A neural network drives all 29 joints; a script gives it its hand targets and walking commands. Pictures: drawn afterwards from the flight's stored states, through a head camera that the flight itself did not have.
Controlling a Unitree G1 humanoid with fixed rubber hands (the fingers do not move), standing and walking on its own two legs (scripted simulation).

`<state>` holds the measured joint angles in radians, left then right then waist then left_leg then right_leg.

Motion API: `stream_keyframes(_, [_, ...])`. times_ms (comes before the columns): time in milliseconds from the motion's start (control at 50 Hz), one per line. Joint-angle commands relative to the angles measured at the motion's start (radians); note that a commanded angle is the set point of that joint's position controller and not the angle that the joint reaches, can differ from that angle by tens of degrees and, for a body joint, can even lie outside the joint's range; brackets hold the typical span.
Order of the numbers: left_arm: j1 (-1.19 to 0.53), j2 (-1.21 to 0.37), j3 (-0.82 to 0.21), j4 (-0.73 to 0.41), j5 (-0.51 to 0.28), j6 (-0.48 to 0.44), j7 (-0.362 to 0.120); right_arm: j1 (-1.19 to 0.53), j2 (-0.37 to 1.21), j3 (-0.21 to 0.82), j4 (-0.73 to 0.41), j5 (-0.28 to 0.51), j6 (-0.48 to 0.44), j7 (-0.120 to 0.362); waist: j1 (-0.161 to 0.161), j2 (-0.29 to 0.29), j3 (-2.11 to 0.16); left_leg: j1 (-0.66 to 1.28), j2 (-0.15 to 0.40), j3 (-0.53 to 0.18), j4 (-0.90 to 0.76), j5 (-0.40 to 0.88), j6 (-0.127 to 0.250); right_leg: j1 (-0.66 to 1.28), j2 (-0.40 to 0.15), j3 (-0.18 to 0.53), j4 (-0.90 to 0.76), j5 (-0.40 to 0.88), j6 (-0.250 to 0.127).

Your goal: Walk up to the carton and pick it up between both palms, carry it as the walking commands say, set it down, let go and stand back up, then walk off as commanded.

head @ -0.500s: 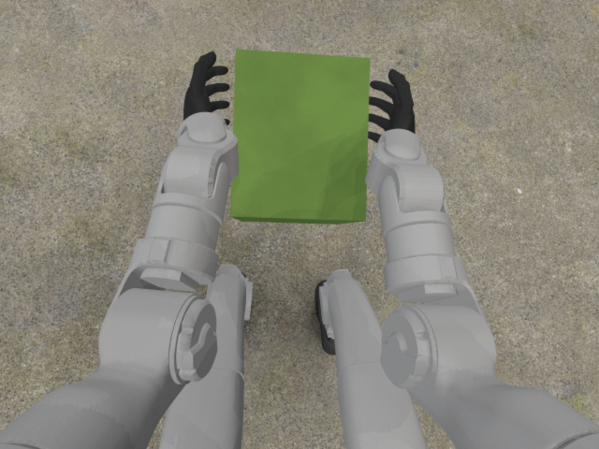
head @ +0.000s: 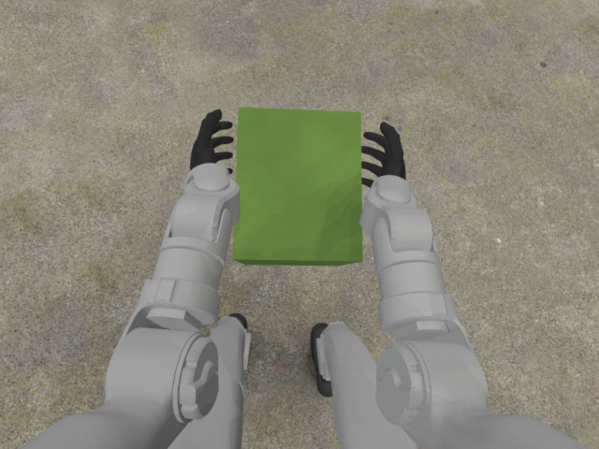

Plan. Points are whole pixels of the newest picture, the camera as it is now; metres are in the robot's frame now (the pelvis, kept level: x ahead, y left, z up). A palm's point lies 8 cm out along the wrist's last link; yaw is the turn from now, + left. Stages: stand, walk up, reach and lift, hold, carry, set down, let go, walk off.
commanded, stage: reach and lift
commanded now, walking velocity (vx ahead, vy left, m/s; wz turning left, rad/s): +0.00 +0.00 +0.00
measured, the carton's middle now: (295, 197) +0.42 -0.01 -0.08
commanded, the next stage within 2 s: hold in 1.72 s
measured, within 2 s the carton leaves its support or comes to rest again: neither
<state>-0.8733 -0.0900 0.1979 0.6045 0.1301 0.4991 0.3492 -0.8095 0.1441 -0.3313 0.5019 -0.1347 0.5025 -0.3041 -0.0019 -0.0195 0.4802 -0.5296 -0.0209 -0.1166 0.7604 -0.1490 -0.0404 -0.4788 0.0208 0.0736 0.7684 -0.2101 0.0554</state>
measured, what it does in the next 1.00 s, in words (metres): shifts its weight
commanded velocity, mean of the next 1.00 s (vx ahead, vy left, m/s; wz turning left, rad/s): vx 0.00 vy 0.00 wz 0.00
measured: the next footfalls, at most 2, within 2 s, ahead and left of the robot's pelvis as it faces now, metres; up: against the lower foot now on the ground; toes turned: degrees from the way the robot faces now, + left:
none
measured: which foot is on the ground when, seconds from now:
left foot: down 0.00-1.00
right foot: down 0.00-1.00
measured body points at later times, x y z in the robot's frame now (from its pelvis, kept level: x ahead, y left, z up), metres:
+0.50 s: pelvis +0.09 +0.01 +0.03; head -0.01 +0.02 +0.47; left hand +0.43 +0.11 +0.11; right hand +0.41 -0.13 +0.10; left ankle +0.16 +0.13 -0.69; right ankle +0.13 -0.15 -0.69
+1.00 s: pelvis +0.11 +0.00 +0.04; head +0.05 +0.01 +0.49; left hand +0.42 +0.12 +0.07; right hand +0.42 -0.12 +0.07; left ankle +0.16 +0.13 -0.69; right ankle +0.13 -0.15 -0.69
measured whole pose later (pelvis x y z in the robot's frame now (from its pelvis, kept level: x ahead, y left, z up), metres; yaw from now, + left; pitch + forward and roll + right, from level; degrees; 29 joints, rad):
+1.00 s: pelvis +0.11 +0.00 +0.04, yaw -1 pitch -7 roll +0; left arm -0.45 -0.22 0.25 0.57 0.27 0.70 0.27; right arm -0.45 0.21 -0.28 0.57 -0.26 0.70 -0.19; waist 0.01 -0.01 -0.02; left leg -0.20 -0.02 -0.09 0.53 -0.22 -0.02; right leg -0.15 0.00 0.09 0.52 -0.26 0.04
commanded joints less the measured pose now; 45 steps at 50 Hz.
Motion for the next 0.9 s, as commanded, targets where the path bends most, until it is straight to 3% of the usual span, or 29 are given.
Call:
stream_keyframes(0, [-0.774,-1.215,-0.613,-0.141,-0.239,-0.056,-0.561,-0.908,1.128,0.702,-0.136,0.233,-0.052,0.501,-0.02,0.022,-1.97,0.539,-0.09,0.052,-0.149,-0.068,0.011,0.337,0.086,-0.037,-0.185,-0.039,-0.043])
stream_keyframes(60, [-0.721,-1.23,-0.575,-0.092,-0.211,-0.045,-0.554,-0.864,1.132,0.651,-0.083,0.214,-0.042,0.505,-0.022,0.047,-1.82,0.546,-0.084,0.04,-0.179,-0.095,0.012,0.284,0.082,-0.042,-0.214,-0.064,-0.05])
stream_keyframes(120, [-0.662,-1.239,-0.479,-0.017,-0.185,-0.039,-0.554,-0.801,1.16,0.577,-0.012,0.173,-0.024,0.505,-0.02,0.006,-1.587,0.474,-0.079,0.042,-0.196,-0.132,0.025,0.249,0.079,-0.047,-0.24,-0.092,-0.049])
stream_keyframes(140, [-0.655,-1.245,-0.443,0.006,-0.172,-0.033,-0.554,-0.76,1.164,0.53,0.034,0.149,-0.014,0.502,-0.034,0.012,-1.486,0.45,-0.081,0.05,-0.203,-0.143,0.026,0.235,0.076,-0.051,-0.254,-0.1,-0.049])
stream_keyframes(160, [-0.645,-1.256,-0.411,0.04,-0.15,-0.025,-0.552,-0.72,1.174,0.474,0.092,0.121,-0.008,0.503,-0.043,0.032,-1.372,0.434,-0.078,0.05,-0.213,-0.191,0.027,0.196,0.073,-0.049,-0.263,-0.131,-0.055])
stream_keyframes(200, [-0.657,-1.29,-0.359,0.078,-0.142,-0.009,-0.555,-0.771,1.161,0.431,0.109,0.127,-0.005,0.519,-0.03,0.076,-1.226,0.437,-0.068,0.029,-0.255,-0.313,0.036,0.173,0.065,-0.055,-0.276,-0.194,-0.059])
stream_keyframes(220, [-0.634,-1.286,-0.295,0.132,-0.117,0.001,-0.555,-0.774,1.137,0.387,0.16,0.104,0.005,0.527,-0.031,0.064,-1.099,0.407,-0.064,0.018,-0.273,-0.366,0.039,0.144,0.064,-0.064,-0.281,-0.24,-0.06])
stream_keyframes(240, [-0.639,-1.295,-0.293,0.111,-0.12,0.006,-0.556,-0.778,1.131,0.383,0.14,0.108,0.008,0.532,-0.034,0.083,-1.103,0.432,-0.064,0.014,-0.289,-0.382,0.037,0.184,0.063,-0.07,-0.287,-0.231,-0.058])
stream_keyframes(280, [-0.605,-1.257,-0.18,0.21,-0.084,0.027,-0.557,-0.731,1.077,0.28,0.258,0.059,0.035,0.535,-0.06,0.062,-0.985,0.401,-0.054,0.006,-0.32,-0.446,0.039,0.167,0.06,-0.083,-0.301,-0.279,-0.054])
stream_keyframes(300, [-0.57,-1.248,-0.145,0.245,-0.076,0.038,-0.56,-0.718,1.054,0.251,0.271,0.046,0.046,0.534,-0.07,0.057,-0.94,0.398,-0.052,0.004,-0.335,-0.451,0.039,0.176,0.056,-0.085,-0.312,-0.272,-0.053])
stream_keyframes(400, [-0.476,-1.161,-0.041,0.295,-0.035,0.091,-0.557,-0.609,1.027,0.186,0.325,0.024,0.098,0.52,-0.049,-0.004,-0.744,0.462,-0.072,0.053,-0.33,-0.267,0.031,0.1,0.019,-0.065,-0.418,-0.253,-0.079])
stream_keyframes(420, [-0.461,-1.138,-0.036,0.281,-0.028,0.097,-0.555,-0.595,1.034,0.197,0.322,0.036,0.104,0.52,-0.026,-0.008,-0.72,0.469,-0.077,0.065,-0.327,-0.224,0.032,0.089,0.014,-0.06,-0.435,-0.242,-0.081])
stream_keyframes(460, [-0.463,-1.132,-0.06,0.219,-0.046,0.106,-0.55,-0.585,1.046,0.238,0.27,0.062,0.112,0.515,-0.007,-0.057,-0.694,0.511,-0.083,0.074,-0.314,-0.155,0.033,0.072,0.006,-0.053,-0.452,-0.208,-0.085])
stream_keyframes(500, [-0.446,-1.161,-0.137,0.146,-0.066,0.121,-0.544,-0.581,1.075,0.302,0.208,0.107,0.119,0.515,-0.008,-0.019,-0.719,0.547,-0.08,0.068,-0.323,-0.098,0.025,0.101,0.013,-0.053,-0.441,-0.134,-0.085])
stream_keyframes(580, [-0.43,-1.222,-0.292,-0.045,-0.118,0.134,-0.523,-0.625,1.107,0.449,0.041,0.187,0.123,0.525,0.009,-0.003,-0.831,0.558,-0.064,0.055,-0.335,-0.031,0.01,0.192,0.048,-0.055,-0.39,-0.059,-0.076])
stream_keyframes(620, [-0.423,-1.214,-0.339,-0.11,-0.127,0.138,-0.51,-0.585,1.124,0.478,0.029,0.197,0.131,0.534,0.013,0.012,-0.88,0.552,-0.06,0.06,-0.341,-0.009,0.005,0.235,0.066,-0.059,-0.364,-0.027,-0.067])
stream_keyframes(700, [-0.412,-1.228,-0.38,-0.134,-0.147,0.14,-0.507,-0.535,1.138,0.489,0.007,0.185,0.131,0.536,0.004,0.022,-0.97,0.543,-0.055,0.063,-0.331,0.041,-0.004,0.289,0.086,-0.059,-0.339,0.019,-0.062])
stream_keyframes(820, [-0.343,-1.289,-0.423,-0.1,-0.164,0.142,-0.52,-0.474,1.13,0.503,-0.042,0.169,0.114,0.521,-0.017,0.087,-1.075,0.647,-0.062,0.056,-0.287,0.291,-0.026,0.323,0.091,-0.044,-0.331,0.186,-0.058])
stream_keyframes(880, [-0.335,-1.267,-0.424,-0.125,-0.166,0.137,-0.528,-0.473,1.131,0.524,-0.074,0.169,0.117,0.516,-0.016,0.058,-1.049,0.629,-0.066,0.047,-0.288,0.258,-0.014,0.342,0.084,-0.039,-0.328,0.199,-0.049])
